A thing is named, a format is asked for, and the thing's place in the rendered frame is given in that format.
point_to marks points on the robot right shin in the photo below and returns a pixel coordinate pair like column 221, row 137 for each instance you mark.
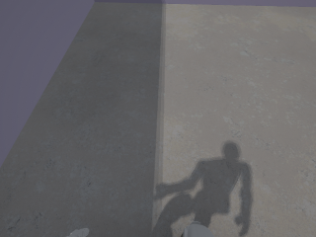
column 195, row 222

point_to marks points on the robot right thigh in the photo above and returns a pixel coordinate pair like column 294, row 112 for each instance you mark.
column 197, row 230

